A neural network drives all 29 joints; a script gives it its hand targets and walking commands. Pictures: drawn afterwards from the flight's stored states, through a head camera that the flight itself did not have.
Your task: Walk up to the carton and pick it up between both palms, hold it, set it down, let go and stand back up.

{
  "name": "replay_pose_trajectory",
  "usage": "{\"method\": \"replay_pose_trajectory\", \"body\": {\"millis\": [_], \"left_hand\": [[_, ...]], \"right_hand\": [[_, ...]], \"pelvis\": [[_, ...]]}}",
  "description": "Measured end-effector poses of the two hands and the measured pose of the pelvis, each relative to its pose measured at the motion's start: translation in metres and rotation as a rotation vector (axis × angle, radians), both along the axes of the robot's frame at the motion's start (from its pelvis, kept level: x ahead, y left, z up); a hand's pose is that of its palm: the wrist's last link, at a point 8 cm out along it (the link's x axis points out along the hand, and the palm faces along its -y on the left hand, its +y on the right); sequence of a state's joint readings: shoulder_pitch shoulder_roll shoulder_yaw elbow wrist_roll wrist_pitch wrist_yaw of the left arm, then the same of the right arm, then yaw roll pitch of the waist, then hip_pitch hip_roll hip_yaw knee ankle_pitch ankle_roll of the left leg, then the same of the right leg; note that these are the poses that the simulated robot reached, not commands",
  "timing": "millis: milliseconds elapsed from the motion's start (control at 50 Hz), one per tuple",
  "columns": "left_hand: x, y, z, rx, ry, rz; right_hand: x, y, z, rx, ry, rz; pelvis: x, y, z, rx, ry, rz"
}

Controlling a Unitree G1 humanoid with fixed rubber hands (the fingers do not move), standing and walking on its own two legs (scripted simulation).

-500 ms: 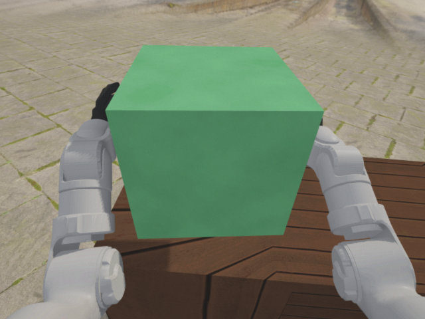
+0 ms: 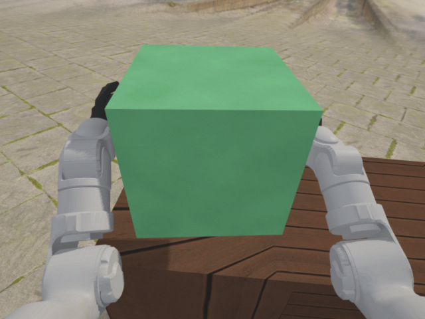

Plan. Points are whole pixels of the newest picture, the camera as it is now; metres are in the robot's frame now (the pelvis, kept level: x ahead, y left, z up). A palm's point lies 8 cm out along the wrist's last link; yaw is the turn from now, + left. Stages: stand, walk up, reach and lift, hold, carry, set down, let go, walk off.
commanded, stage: hold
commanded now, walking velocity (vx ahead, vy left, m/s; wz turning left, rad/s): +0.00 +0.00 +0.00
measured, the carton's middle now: (209, 135) +0.40 -0.02 +0.20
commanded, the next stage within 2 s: set down in 1.26 s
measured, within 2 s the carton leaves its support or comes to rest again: neither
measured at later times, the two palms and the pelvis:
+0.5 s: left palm (103, 125) +0.37 +0.17 +0.24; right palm (310, 133) +0.35 -0.20 +0.24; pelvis +0.00 +0.00 +0.00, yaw +0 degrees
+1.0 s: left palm (103, 126) +0.37 +0.17 +0.24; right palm (308, 131) +0.36 -0.20 +0.24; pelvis +0.00 +0.00 +0.00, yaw +0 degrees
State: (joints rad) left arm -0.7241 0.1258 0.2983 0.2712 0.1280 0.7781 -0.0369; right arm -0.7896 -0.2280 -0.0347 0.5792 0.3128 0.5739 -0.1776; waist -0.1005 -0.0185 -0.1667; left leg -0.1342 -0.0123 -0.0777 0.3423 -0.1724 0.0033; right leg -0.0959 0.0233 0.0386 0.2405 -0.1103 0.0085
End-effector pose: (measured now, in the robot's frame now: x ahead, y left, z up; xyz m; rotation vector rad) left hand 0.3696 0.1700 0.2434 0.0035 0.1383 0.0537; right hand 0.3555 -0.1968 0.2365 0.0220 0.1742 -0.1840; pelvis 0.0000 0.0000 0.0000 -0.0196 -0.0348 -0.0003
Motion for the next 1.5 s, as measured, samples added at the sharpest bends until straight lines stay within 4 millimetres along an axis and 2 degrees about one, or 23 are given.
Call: {"method": "replay_pose_trajectory", "body": {"millis": [680, 1340, 1500], "left_hand": [[-0.003, -0.002, 0.003, 0.002, -0.013, -0.002], [0.003, -0.003, -0.004, -0.011, 0.01, 0.005], [0.011, 0.001, 0.006, -0.02, -0.074, -0.004]], "right_hand": [[-0.005, -0.002, 0.001, 0.0, -0.012, -0.003], [0.003, -0.003, -0.004, -0.006, 0.011, 0.009], [0.011, 0.002, 0.004, -0.009, -0.073, 0.005]], "pelvis": [[-0.001, 0.0, 0.0, 0.0, -0.004, -0.001], [0.003, -0.001, 0.0, 0.0, -0.011, 0.004], [0.004, -0.004, 0.0, 0.003, -0.025, 0.025]]}}
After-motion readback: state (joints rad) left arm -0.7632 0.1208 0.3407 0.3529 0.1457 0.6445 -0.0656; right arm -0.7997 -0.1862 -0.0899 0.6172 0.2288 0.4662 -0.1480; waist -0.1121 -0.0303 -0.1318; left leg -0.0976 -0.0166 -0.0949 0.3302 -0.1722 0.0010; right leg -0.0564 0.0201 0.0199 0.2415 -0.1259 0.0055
